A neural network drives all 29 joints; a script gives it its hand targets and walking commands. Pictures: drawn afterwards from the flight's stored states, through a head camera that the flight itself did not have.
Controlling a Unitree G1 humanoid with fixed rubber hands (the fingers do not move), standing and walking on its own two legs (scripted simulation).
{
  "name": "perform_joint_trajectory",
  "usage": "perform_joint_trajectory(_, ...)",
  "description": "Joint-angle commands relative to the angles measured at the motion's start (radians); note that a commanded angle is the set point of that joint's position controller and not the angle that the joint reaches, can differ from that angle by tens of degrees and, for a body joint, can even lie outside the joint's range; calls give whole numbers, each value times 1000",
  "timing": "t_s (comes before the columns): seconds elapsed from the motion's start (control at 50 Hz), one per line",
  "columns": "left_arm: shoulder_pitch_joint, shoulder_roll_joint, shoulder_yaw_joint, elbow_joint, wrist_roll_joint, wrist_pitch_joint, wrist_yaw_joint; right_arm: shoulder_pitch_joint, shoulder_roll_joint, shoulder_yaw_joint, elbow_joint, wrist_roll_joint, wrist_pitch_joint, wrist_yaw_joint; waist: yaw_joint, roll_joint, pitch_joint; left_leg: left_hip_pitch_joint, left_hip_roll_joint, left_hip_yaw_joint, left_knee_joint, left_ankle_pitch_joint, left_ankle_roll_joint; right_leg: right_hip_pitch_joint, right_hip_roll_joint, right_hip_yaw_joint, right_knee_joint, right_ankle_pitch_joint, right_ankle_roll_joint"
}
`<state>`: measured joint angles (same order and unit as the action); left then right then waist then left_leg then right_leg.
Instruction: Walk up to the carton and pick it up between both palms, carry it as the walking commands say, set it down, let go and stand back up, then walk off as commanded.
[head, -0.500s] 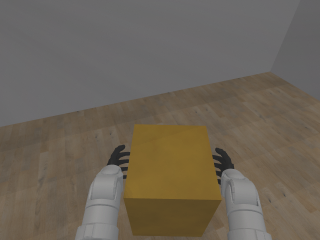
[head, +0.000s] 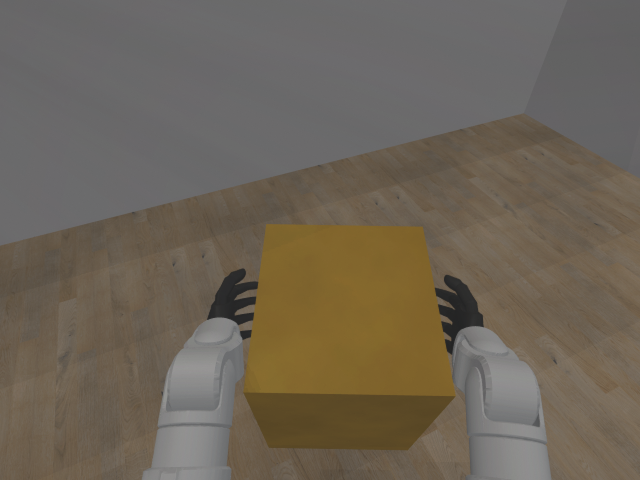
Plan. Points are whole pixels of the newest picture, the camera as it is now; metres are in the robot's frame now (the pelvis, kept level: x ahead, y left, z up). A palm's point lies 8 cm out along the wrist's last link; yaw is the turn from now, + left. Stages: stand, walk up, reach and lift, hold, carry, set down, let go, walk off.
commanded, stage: carry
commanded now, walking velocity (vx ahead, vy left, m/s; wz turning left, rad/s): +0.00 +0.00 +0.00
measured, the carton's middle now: (341, 343) +0.30 +0.00 +0.01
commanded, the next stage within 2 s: none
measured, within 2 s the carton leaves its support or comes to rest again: neither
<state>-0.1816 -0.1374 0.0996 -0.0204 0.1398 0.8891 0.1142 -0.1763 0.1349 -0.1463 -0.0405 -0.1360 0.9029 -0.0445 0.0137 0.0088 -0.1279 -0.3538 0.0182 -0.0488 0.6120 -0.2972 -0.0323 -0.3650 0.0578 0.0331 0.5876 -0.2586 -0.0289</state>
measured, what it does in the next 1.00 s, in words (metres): stands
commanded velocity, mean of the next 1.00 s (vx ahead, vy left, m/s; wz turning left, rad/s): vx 0.00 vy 0.00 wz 0.00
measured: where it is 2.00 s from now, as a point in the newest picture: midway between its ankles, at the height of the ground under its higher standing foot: outside the picture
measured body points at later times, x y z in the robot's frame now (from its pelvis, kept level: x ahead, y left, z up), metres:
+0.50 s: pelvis -0.01 +0.02 +0.00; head -0.06 +0.03 +0.45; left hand +0.24 +0.17 +0.08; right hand +0.24 -0.13 +0.09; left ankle +0.01 +0.14 -0.73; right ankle +0.02 -0.10 -0.73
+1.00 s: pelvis -0.02 +0.03 +0.00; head -0.06 +0.03 +0.45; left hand +0.23 +0.17 +0.08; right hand +0.23 -0.13 +0.08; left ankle +0.01 +0.14 -0.73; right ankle +0.02 -0.10 -0.73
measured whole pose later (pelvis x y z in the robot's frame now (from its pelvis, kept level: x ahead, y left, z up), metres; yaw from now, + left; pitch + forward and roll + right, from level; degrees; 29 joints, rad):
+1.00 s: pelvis -0.02 +0.03 +0.00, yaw -1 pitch +4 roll +0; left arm -0.03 -0.13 0.04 -0.37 0.04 1.18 0.18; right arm -0.03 0.13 -0.06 -0.38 -0.02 1.19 -0.14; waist -0.01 -0.01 -0.17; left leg -0.37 0.00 0.04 0.55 -0.24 0.01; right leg -0.40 0.01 0.05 0.55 -0.21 0.02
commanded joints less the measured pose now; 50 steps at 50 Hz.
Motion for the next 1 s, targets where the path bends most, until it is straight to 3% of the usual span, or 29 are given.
perform_joint_trajectory(0.0, -474, -953, -692, -248, -336, 23, -209, -492, 948, 743, -236, 333, 34, 137, -9, -108, -315, 21, 20, 54, 20, 31, 5, 180, -252, 199, -111, 615, -58)
perform_joint_trajectory(0.02, -441, -946, -684, -273, -336, 46, -193, -485, 947, 763, -269, 351, 63, 123, -12, -151, -319, 9, 16, 68, -12, -15, 12, 200, -256, 201, -118, 603, -60)
perform_joint_trajectory(0.08, -402, -934, -690, -373, -342, 107, -155, -458, 931, 779, -360, 383, 124, 96, -16, -63, -376, 60, 27, 72, -54, 89, 28, 215, -219, 144, -72, 583, -35)
perform_joint_trajectory(0.12, -388, -900, -679, -431, -346, 148, -133, -391, 927, 768, -347, 384, 174, 80, -16, -68, -355, 59, 42, 65, -43, 106, 29, 181, -205, 137, -80, 507, -26)
perform_joint_trajectory(0.14, -380, -884, -672, -464, -348, 166, -125, -361, 923, 767, -365, 385, 193, 71, -15, -97, -342, 45, 42, 63, -52, 81, 26, 192, -211, 142, -95, 470, -29)
perform_joint_trajectory(0.22, -296, -843, -612, -455, -334, 237, -91, -327, 866, 743, -434, 378, 254, 32, -16, -94, -250, 62, 44, 58, -71, 64, 36, 64, -180, 138, -156, 175, -23)
perform_joint_trajectory(0.32, -336, -823, -621, -518, -366, 282, -67, -284, 835, 682, -456, 364, 289, 3, -12, 9, -233, 76, 80, 19, -105, 133, 46, 25, -156, 107, -121, 120, -15)
perform_joint_trajectory(0.36, -334, -831, -616, -507, -369, 286, -62, -303, 838, 676, -466, 362, 291, -5, -10, -30, -219, 59, 82, 14, -106, 135, 50, 29, -148, 99, -119, 120, -9)
perform_joint_trajectory(0.46, -336, -816, -629, -494, -376, 299, -61, -268, 814, 645, -433, 331, 294, -18, -13, -17, -180, 52, 81, 2, -148, 57, 62, -9, -138, 96, -128, 22, -10)
perform_joint_trajectory(0.5, -368, -815, -651, -516, -388, 295, -62, -260, 808, 636, -428, 324, 288, -18, -13, 20, -158, 24, 100, -32, -192, 25, 69, -8, -127, 86, -116, 22, -5)
perform_joint_trajectory(0.56, -356, -834, -648, -510, -391, 283, -64, -280, 825, 650, -449, 335, 276, -15, -12, -11, -199, 33, 103, -37, -198, 28, 70, 29, -121, 70, -99, 51, -3)
perform_joint_trajectory(0.58, -378, -846, -662, -524, -394, 282, -66, -303, 823, 652, -470, 338, 270, -13, -11, 33, -180, 27, 108, -40, -213, 35, 71, 14, -120, 66, -92, 53, 2)
perform_joint_trajectory(0.7, -328, -841, -653, -512, -381, 272, -69, -277, 822, 670, -464, 343, 262, -6, -13, 0, -211, 38, 109, -40, -205, 58, 72, 49, -126, 59, -86, 77, 4)
perform_joint_trajectory(0.74, -325, -848, -659, -519, -379, 274, -69, -276, 830, 677, -465, 354, 263, -2, -12, 41, -211, 32, 115, -41, -213, 53, 73, 46, -125, 58, -83, 73, 4)
perform_joint_trajectory(0.78, -334, -847, -663, -517, -384, 274, -71, -275, 823, 671, -465, 348, 262, 1, -15, 33, -205, 38, 113, -37, -209, 74, 75, 44, -124, 53, -80, 82, 8)
perform_joint_trajectory(0.82, -338, -846, -654, -515, -384, 269, -74, -262, 835, 678, -442, 345, 262, 2, -18, -16, -192, 28, 102, -21, -192, 71, 68, 48, -131, 63, -102, 100, 4)
perform_joint_trajectory(0.86, -307, -843, -653, -512, -376, 268, -73, -270, 828, 688, -465, 356, 259, 5, -15, 15, -209, 38, 103, -25, -201, 62, 67, 47, -138, 67, -95, 90, 3)
perform_joint_trajectory(0.92, -314, -843, -642, -491, -373, 263, -82, -284, 826, 691, -456, 348, 256, 8, -18, -23, -202, 38, 100, -11, -176, 86, 66, 50, -144, 70, -110, 117, 4)
perform_joint_trajectory(0.94, -331, -851, -657, -510, -383, 264, -82, -275, 835, 695, -457, 353, 257, 9, -16, -3, -191, 36, 94, -7, -178, 62, 63, 31, -149, 87, -120, 113, -2)
perform_joint_trajectory(0.98, -320, -850, -653, -505, -379, 257, -85, -282, 839, 703, -465, 358, 249, 14, -17, -18, -218, 43, 87, 4, -153, 72, 59, 44, -160, 93, -128, 123, -3)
